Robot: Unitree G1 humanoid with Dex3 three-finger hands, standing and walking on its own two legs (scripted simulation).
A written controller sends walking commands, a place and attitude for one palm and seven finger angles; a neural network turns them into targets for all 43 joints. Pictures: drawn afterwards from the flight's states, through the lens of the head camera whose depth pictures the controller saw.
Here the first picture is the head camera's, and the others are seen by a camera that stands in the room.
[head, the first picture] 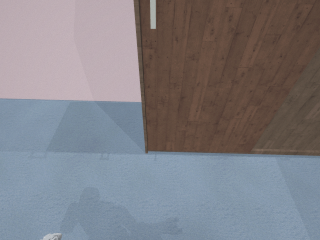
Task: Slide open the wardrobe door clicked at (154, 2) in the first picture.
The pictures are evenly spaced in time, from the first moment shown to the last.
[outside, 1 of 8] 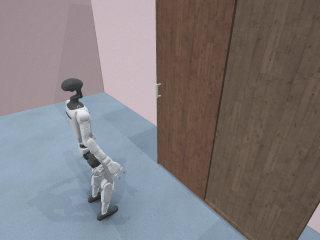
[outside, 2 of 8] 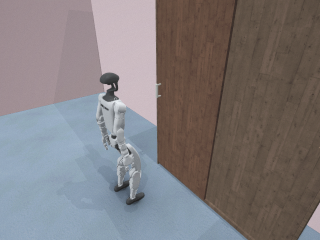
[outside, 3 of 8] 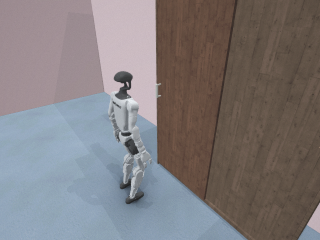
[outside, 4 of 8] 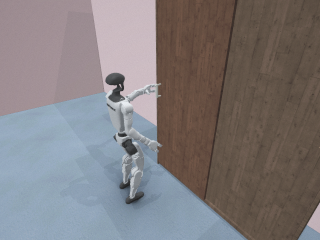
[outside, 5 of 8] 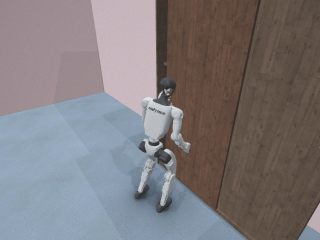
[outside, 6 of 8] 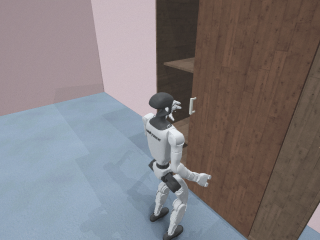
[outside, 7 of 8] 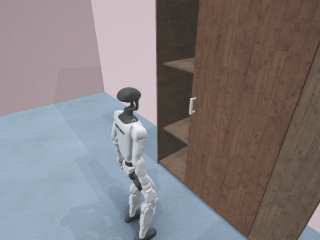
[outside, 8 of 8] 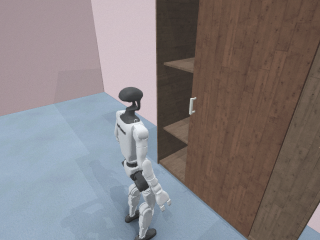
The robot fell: no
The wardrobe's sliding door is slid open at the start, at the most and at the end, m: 0.00 0.47 0.47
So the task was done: yes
